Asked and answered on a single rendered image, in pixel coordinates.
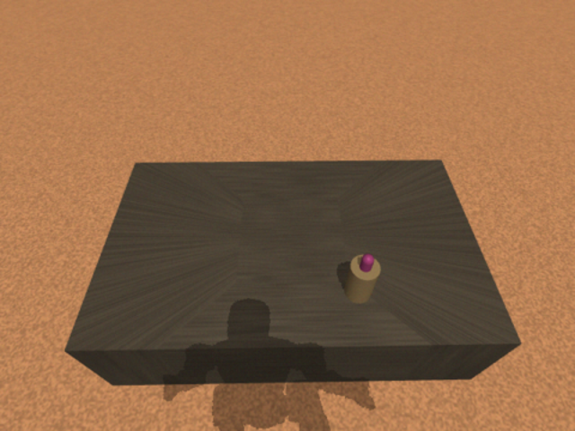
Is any bottle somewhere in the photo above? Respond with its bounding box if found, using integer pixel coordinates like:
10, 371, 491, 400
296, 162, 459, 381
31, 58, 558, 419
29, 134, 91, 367
344, 254, 381, 303

